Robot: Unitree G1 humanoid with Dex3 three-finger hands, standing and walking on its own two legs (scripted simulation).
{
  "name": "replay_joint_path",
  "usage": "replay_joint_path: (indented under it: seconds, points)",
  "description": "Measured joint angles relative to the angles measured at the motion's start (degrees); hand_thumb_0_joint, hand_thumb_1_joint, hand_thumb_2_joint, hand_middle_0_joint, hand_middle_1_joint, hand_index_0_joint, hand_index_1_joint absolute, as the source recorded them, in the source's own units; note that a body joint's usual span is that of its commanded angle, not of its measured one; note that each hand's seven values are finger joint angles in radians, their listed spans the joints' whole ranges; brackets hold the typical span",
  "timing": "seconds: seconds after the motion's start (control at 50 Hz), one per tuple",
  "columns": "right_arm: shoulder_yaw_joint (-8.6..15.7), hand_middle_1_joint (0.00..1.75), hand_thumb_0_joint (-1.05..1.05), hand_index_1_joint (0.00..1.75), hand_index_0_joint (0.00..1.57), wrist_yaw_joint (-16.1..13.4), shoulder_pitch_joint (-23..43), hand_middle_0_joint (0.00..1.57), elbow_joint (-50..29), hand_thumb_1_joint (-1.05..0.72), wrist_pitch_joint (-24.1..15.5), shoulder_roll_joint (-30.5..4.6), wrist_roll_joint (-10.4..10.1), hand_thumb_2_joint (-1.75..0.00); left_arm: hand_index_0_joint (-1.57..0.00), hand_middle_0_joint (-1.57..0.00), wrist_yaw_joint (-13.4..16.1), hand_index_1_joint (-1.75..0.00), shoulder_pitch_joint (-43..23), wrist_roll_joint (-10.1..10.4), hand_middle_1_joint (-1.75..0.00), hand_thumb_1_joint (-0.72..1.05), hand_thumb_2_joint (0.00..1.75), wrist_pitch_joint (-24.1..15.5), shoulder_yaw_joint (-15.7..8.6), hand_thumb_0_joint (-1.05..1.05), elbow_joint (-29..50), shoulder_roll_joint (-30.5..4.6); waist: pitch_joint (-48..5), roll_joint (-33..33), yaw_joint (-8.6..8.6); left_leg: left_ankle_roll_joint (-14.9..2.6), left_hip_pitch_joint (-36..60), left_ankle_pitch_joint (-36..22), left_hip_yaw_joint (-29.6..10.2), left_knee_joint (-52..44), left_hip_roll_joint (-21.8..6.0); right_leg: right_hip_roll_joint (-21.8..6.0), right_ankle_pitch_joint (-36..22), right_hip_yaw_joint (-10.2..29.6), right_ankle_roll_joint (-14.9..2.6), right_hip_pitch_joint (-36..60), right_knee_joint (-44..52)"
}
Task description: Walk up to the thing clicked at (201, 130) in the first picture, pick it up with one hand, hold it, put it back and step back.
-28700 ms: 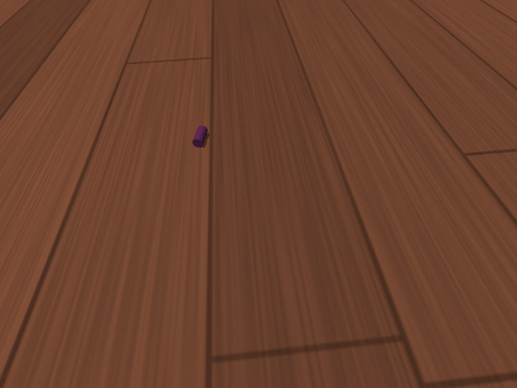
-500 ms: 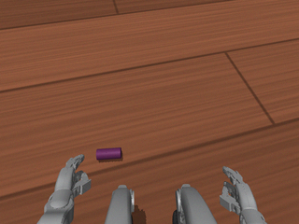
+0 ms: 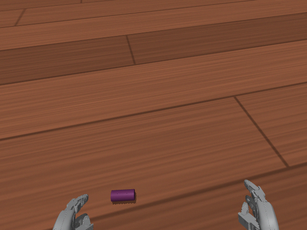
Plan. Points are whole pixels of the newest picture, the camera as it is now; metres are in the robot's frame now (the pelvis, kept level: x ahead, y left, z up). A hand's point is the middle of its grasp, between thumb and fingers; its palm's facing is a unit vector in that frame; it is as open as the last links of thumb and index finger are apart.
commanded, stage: home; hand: left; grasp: from above
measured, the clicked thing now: (123, 195) +0.45 +0.22 -0.68
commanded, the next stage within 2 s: stand in 1.86 s
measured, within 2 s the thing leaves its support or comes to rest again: neither
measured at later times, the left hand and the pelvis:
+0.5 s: hand out of the picture +0.16 +0.18 -0.04, palm faces +0.05 -0.98 -0.19, open 7.4 cm; pelvis -0.01 +0.00 +0.00, yaw +0 degrees
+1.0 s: hand out of the picture +0.16 +0.18 -0.05, palm faces +0.05 -0.98 -0.19, open 7.4 cm; pelvis -0.01 +0.00 +0.00, yaw +0 degrees
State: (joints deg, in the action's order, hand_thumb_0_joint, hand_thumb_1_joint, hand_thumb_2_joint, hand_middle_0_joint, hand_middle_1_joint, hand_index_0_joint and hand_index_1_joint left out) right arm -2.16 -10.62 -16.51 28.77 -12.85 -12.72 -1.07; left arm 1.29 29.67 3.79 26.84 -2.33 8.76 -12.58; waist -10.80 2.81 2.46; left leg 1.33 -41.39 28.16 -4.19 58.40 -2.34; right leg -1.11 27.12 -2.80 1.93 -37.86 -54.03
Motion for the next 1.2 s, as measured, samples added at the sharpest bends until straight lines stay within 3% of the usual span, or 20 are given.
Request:
replay_joint_path:
  seconds: [0.22,1.2]
  points:
    - [-0.2,0.3,0.02,0.3,0.2,0.3,0.8,0.2,1.2,-0.9,-0.9,0.2,0.7,-0.9,-0.2,-0.2,-0.4,-0.3,-1.0,-0.9,-0.3,0.91,0.9,-0.5,0.3,0.02,-0.8,0.1,1.0,-0.8,-0.57,0.07,0.7,0.0,-0.3,0.1,0.2,-0.1,0.1,-0.3,-0.03,0.9,-0.1]
    - [0.2,0.3,0.02,0.3,0.2,0.0,-0.2,0.2,2.4,-0.9,-1.3,0.2,0.6,-0.9,-0.2,-0.2,-0.4,-0.3,-0.7,-0.6,-0.3,0.91,0.9,-0.8,0.4,0.02,-0.5,-0.3,1.1,-0.5,-0.31,0.01,0.7,0.3,0.2,0.3,-0.1,0.2,0.2,0.3,0.03,0.6,-0.4]
